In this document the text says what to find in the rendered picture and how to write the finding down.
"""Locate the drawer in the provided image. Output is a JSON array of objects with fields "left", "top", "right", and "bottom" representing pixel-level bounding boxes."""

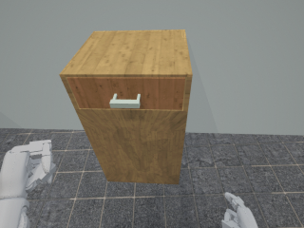
[{"left": 67, "top": 77, "right": 185, "bottom": 110}]

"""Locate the handle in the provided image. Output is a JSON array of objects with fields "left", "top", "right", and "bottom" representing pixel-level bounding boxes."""
[{"left": 109, "top": 93, "right": 141, "bottom": 108}]

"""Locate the robot left forearm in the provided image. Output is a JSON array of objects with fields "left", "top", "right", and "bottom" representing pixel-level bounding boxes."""
[{"left": 0, "top": 198, "right": 30, "bottom": 228}]

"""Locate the cabinet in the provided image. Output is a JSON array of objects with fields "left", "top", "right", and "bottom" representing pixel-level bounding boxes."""
[{"left": 59, "top": 29, "right": 193, "bottom": 185}]

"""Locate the robot left hand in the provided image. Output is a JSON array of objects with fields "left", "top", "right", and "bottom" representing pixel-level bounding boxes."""
[{"left": 0, "top": 140, "right": 56, "bottom": 200}]

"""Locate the robot right hand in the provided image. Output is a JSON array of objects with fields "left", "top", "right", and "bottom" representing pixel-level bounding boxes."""
[{"left": 221, "top": 192, "right": 258, "bottom": 228}]

